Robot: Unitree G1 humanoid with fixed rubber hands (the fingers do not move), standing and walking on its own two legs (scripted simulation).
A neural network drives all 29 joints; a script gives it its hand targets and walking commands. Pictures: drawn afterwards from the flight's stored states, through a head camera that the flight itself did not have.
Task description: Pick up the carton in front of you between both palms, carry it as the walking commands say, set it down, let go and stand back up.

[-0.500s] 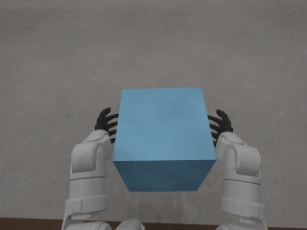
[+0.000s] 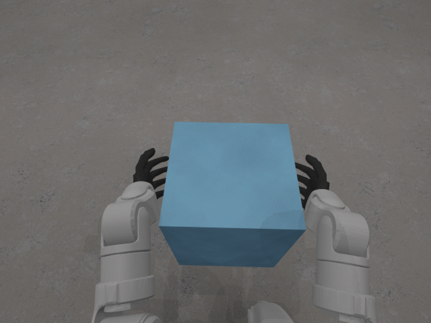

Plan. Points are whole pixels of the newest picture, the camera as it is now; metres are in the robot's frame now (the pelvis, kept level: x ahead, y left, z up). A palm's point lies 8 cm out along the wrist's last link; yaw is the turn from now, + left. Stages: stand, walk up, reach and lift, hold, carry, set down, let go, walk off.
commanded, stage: carry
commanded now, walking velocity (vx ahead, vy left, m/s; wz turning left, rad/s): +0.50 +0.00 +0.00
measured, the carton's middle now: (228, 201) +0.35 -0.02 +0.00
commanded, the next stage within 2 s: none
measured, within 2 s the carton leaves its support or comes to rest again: neither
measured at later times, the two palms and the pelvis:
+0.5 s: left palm (157, 83) +0.61 +0.14 +0.08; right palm (280, 79) +0.64 -0.16 +0.07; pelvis +0.34 -0.04 +0.01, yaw +5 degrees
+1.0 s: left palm (164, 18) +0.90 +0.14 +0.10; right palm (265, 21) +0.89 -0.16 +0.10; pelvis +0.66 +0.00 +0.00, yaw +0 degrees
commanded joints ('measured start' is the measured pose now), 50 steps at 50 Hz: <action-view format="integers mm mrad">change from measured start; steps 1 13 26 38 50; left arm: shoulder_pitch -525 -445 -132 30 63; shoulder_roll -765 -675 -857 -647 -637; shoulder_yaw -628 -672 -828 -823 -772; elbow -110 -165 -509 -588 -553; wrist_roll -119 -207 -311 -279 -219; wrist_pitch -40 80 113 246 212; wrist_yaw -1 -7 -129 -124 -107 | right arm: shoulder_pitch -688 -479 -205 46 -29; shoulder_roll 784 663 907 721 705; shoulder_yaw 700 631 805 757 824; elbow -176 -195 -497 -516 -541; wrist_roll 245 176 224 201 236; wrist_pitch -57 47 93 217 207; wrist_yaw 67 27 91 104 118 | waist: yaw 5 89 62 18 47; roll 60 76 -142 229 123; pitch -444 -439 -414 -358 -157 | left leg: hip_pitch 550 206 -196 654 166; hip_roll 292 133 114 487 326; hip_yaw -334 -5 -8 -507 -8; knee -141 382 220 -151 -270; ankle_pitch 481 712 47 388 -131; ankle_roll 52 -129 -157 125 -32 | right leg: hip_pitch -175 698 706 -155 232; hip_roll -41 1 -206 15 -71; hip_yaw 2 -136 20 -36 -147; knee -141 -747 -926 64 -611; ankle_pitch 175 542 536 -134 252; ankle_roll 7 -78 -118 2 26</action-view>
